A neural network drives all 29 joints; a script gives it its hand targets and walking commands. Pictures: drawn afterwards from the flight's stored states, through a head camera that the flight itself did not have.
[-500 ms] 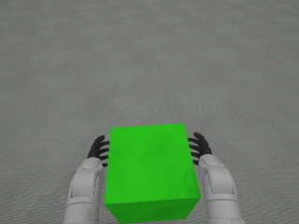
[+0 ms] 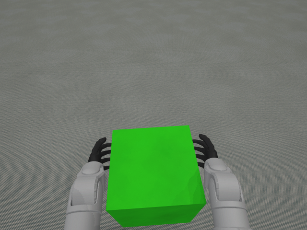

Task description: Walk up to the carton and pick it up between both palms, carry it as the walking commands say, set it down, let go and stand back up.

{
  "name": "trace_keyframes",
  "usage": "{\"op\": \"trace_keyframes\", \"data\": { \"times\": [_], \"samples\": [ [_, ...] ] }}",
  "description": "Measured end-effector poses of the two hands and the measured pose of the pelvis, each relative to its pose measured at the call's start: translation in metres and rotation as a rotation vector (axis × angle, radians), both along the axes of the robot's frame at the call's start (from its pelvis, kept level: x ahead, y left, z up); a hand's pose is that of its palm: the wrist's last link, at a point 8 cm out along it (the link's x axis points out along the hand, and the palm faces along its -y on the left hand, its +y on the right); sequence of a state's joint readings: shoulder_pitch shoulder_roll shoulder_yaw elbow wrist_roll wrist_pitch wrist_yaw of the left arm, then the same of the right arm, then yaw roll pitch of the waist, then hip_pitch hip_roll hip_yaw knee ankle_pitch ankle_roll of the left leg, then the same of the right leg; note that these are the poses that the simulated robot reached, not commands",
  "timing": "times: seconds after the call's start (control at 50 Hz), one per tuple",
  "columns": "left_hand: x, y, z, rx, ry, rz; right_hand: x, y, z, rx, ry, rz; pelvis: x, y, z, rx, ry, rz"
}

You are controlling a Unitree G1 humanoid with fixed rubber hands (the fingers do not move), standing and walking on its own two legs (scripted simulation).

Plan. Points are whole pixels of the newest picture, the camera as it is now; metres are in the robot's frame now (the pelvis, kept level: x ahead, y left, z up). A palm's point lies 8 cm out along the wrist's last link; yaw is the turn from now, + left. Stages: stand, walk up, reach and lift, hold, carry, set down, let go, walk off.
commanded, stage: carry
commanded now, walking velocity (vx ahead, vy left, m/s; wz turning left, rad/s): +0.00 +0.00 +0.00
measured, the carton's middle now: (154, 179) +0.28 +0.00 -0.05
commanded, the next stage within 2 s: hold in 1.52 s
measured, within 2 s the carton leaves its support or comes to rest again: neither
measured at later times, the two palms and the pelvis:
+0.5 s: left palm (89, 172) +0.26 +0.16 +0.05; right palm (208, 168) +0.26 -0.14 +0.05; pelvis -0.02 +0.01 +0.00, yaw +0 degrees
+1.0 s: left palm (84, 175) +0.25 +0.17 +0.04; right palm (203, 171) +0.25 -0.12 +0.05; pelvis -0.02 +0.03 +0.00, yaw +0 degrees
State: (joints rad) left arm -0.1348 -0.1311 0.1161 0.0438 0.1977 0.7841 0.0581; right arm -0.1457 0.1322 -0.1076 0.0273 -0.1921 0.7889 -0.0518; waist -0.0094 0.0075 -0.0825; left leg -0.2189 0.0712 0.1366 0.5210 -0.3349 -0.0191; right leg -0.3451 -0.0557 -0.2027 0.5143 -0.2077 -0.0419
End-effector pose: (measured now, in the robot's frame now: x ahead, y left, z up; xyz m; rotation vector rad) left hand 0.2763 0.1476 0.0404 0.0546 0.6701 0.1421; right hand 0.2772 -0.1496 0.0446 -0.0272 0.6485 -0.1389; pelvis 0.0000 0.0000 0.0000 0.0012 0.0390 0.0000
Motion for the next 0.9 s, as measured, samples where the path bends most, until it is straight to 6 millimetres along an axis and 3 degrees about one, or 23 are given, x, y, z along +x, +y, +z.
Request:
{"op": "trace_keyframes", "data": {
  "times": [0.9],
  "samples": [
    [-0.025,0.022,0.003,-0.003,0.015,-0.007,-0.027,0.022,0.005,-0.013,0.014,-0.002,-0.021,0.024,0.001,-0.003,-0.004,-0.007]
  ]
}}
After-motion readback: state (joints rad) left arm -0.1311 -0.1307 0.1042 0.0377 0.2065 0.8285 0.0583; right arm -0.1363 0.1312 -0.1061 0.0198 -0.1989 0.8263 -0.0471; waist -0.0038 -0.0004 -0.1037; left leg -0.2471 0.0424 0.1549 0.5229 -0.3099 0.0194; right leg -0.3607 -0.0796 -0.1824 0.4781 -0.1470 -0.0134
